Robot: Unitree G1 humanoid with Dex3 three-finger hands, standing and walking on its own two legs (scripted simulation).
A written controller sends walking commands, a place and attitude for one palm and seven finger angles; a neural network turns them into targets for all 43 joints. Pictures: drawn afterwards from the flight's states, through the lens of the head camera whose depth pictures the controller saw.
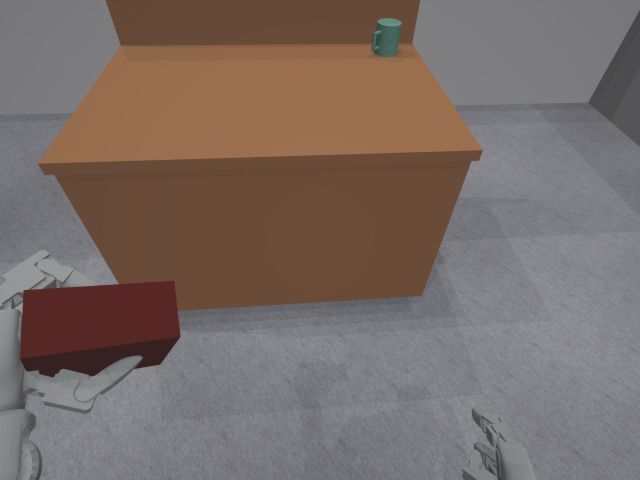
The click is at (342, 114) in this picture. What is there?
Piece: table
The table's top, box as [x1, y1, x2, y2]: [38, 43, 482, 174]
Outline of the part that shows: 482,149 411,43 398,44 397,53 392,57 381,57 376,55 370,49 371,44 127,45 119,47 38,164 44,174 459,161 478,160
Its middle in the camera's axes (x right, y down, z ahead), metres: -0.15 -0.43 +1.14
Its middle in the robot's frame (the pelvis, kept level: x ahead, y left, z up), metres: +1.13 +0.21 -0.06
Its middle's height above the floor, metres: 0.71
